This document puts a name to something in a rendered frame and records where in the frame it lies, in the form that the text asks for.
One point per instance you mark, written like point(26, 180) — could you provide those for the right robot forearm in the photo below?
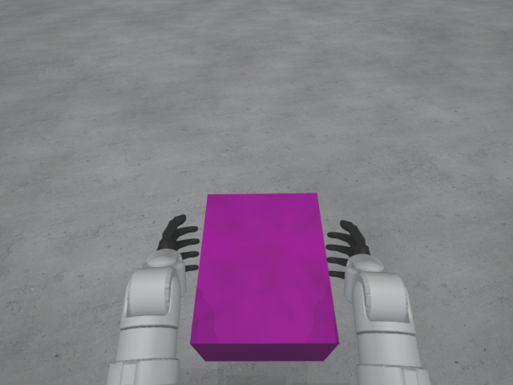
point(383, 321)

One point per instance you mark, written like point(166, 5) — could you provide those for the left robot forearm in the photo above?
point(146, 352)

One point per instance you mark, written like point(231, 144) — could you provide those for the right robot hand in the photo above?
point(355, 240)

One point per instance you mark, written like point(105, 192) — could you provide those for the carton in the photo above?
point(263, 290)

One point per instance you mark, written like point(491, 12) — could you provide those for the left robot hand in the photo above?
point(171, 234)

